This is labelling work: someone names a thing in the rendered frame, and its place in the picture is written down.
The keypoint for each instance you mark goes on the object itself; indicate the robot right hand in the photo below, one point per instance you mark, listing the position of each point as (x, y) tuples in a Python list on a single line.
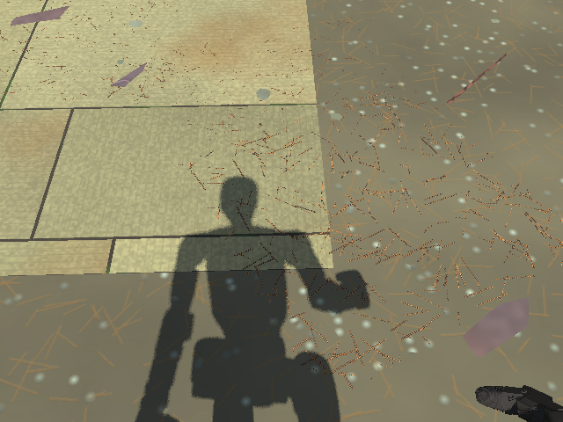
[(526, 402)]

